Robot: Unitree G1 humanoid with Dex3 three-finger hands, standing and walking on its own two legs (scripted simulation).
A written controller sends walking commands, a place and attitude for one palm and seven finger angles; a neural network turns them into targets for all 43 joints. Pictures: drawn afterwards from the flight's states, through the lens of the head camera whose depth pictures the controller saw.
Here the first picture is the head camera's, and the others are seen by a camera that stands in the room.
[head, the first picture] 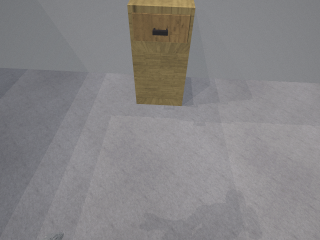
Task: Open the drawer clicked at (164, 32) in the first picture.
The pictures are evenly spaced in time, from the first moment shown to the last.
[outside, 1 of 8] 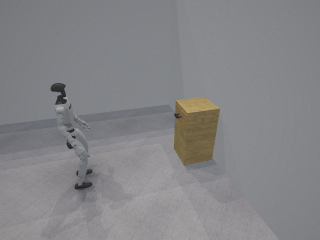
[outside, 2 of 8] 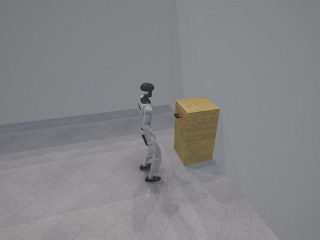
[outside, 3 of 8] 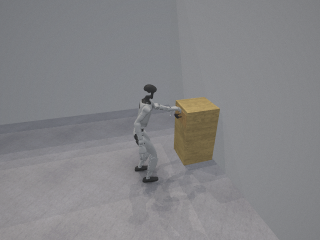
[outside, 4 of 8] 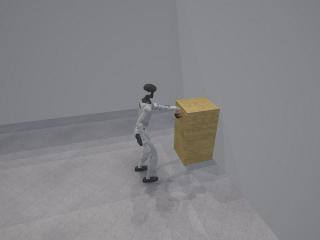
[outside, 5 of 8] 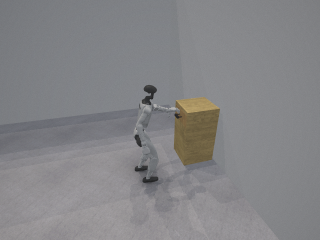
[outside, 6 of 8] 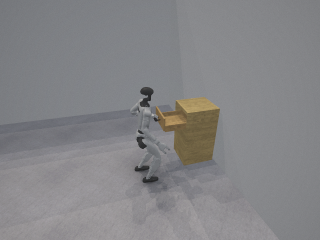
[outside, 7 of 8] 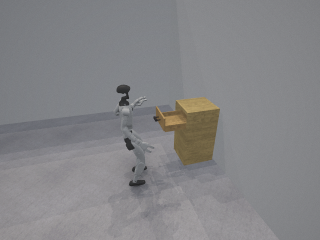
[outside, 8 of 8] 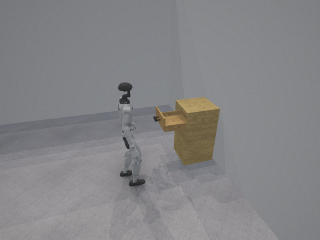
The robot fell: no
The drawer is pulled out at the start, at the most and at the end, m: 0.01 0.30 0.30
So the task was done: yes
